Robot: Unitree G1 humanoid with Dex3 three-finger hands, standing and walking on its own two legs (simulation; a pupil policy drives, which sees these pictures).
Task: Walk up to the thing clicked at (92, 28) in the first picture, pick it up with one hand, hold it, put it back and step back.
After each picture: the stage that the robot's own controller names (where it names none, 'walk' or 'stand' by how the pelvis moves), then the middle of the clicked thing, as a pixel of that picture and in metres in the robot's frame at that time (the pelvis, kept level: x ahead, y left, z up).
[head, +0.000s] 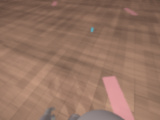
stand; (92, 29) +2.40 +0.06 -0.72
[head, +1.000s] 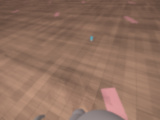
walk; (91, 38) +2.26 +0.23 -0.72
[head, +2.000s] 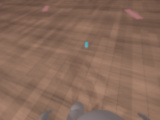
walk; (86, 44) +1.58 +0.26 -0.72
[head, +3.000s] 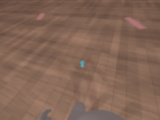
walk; (82, 63) +1.05 +0.26 -0.72
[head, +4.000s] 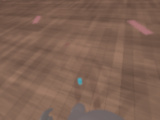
walk; (80, 81) +0.66 +0.25 -0.72
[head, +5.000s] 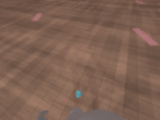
walk; (78, 94) +0.45 +0.19 -0.71
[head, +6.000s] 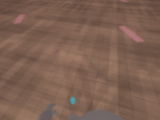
stand; (73, 100) +0.35 +0.21 -0.72
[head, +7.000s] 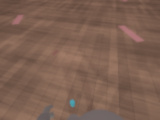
stand; (72, 103) +0.31 +0.22 -0.71
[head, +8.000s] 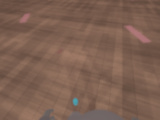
stand; (75, 101) +0.32 +0.20 -0.72
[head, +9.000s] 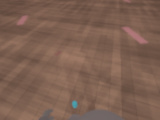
stand; (74, 104) +0.31 +0.19 -0.73
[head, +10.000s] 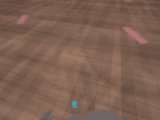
stand; (74, 104) +0.30 +0.19 -0.73
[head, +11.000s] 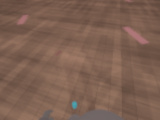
stand; (74, 105) +0.30 +0.19 -0.73
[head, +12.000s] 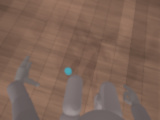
go down; (68, 71) +0.35 +0.23 -0.41
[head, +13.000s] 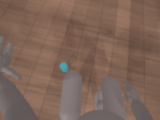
go down; (64, 67) +0.37 +0.26 -0.31
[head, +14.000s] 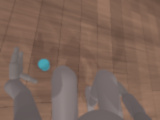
close in; (44, 65) +0.33 +0.29 -0.22
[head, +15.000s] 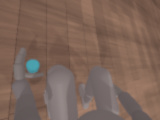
close; (33, 66) +0.34 +0.29 -0.21
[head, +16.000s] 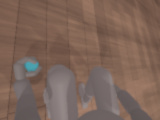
lift; (32, 66) +0.33 +0.30 -0.21
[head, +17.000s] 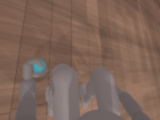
lift; (39, 67) +0.31 +0.28 -0.21
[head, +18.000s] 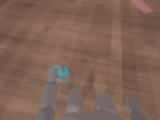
lift; (64, 74) +0.32 +0.20 +0.00
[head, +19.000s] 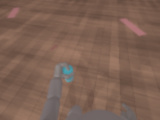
hold; (68, 73) +0.34 +0.18 +0.01
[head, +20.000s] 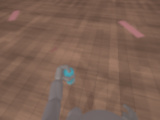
hold; (69, 76) +0.33 +0.17 +0.00
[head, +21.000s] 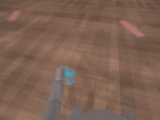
hold; (69, 76) +0.32 +0.17 +0.00
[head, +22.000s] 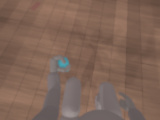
crouch; (64, 65) +0.38 +0.21 -0.10
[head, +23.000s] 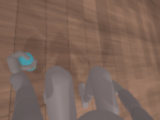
lower; (28, 62) +0.35 +0.31 -0.21
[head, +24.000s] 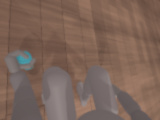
lower; (26, 61) +0.37 +0.31 -0.22
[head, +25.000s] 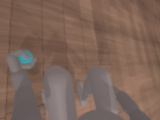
lower; (27, 60) +0.36 +0.31 -0.22
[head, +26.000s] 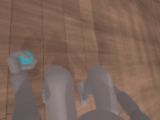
lower; (27, 61) +0.35 +0.31 -0.21
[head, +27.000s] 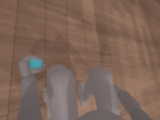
loosen; (35, 64) +0.34 +0.28 -0.22
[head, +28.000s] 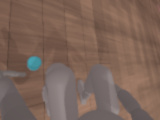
withdraw; (34, 64) +0.34 +0.27 -0.21
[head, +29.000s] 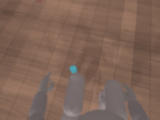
walk; (73, 69) +0.38 +0.22 -0.38
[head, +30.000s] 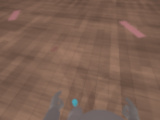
stand; (74, 102) +0.30 +0.17 -0.66
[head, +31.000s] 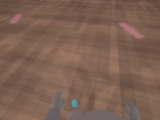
stand; (74, 103) +0.31 +0.19 -0.67
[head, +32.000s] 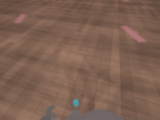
stand; (75, 102) +0.32 +0.17 -0.70
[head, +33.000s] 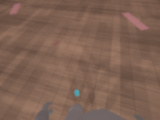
walk; (76, 93) +0.36 +0.18 -0.71
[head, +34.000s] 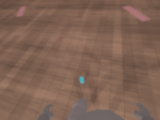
walk; (81, 80) +0.55 +0.19 -0.69
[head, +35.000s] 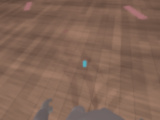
walk; (84, 63) +0.87 +0.16 -0.70
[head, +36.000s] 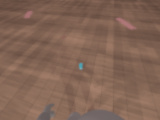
stand; (80, 66) +0.97 +0.20 -0.71
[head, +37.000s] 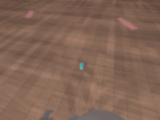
stand; (81, 66) +0.98 +0.19 -0.73
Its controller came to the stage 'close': yes
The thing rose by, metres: 0.70
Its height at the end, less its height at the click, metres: +0.00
